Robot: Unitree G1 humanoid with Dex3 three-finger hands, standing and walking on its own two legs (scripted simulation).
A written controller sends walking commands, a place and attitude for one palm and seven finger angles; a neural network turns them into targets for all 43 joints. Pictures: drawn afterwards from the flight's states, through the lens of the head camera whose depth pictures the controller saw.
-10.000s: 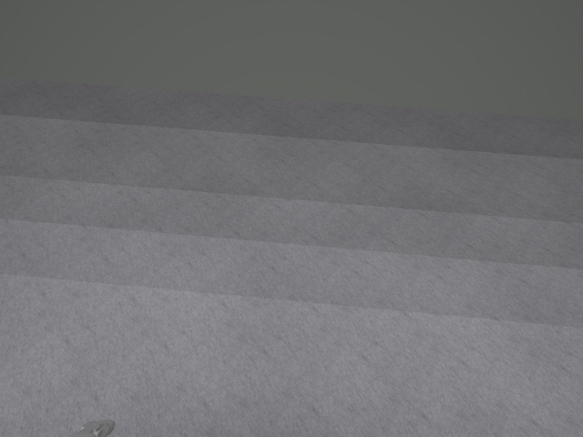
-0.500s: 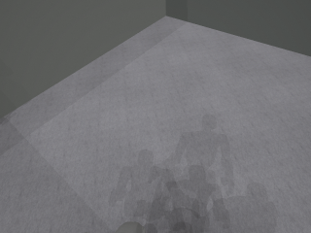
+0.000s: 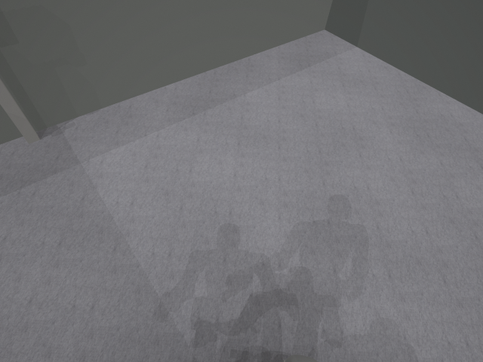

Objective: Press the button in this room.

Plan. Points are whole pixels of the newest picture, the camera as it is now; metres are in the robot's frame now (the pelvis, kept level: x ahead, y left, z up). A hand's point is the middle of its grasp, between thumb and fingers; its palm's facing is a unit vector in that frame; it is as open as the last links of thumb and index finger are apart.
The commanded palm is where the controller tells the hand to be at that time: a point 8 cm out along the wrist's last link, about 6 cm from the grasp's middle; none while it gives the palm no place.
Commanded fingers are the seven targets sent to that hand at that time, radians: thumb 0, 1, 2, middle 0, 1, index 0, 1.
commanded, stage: turn or walk to find it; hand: left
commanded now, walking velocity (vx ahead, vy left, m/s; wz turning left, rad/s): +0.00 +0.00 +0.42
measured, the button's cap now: out of the picture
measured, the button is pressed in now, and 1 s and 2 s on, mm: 0 0 0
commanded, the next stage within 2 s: stand and wait in 0.42 s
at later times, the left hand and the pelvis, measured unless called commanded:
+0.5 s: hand out of the picture +0.00 +0.15 -0.15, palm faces +0.24 -0.94 -0.26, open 7.4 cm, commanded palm none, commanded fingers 0.00 0.90 0.90 -0.20 -0.30 -0.20 -0.30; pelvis -0.02 -0.05 +0.00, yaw +13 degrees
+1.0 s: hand out of the picture -0.10 +0.15 -0.18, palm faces +0.32 -0.92 -0.22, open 7.4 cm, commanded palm none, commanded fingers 0.00 0.90 0.90 -0.20 -0.30 -0.20 -0.30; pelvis -0.06 -0.03 -0.01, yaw +16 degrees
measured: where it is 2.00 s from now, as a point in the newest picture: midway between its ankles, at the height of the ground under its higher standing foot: outside the picture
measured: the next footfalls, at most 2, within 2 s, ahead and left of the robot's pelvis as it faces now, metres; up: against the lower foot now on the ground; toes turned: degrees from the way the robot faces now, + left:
right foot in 0.20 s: +0.04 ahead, -0.14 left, +0.00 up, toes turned +1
left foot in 0.66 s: -0.04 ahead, +0.10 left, +0.00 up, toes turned +18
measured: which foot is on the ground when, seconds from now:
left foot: down 0.00-0.22, up 0.24-0.64, down 0.66-1.00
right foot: up 0.00-0.18, down 0.20-0.68, up 0.70-0.94, down 0.96-1.00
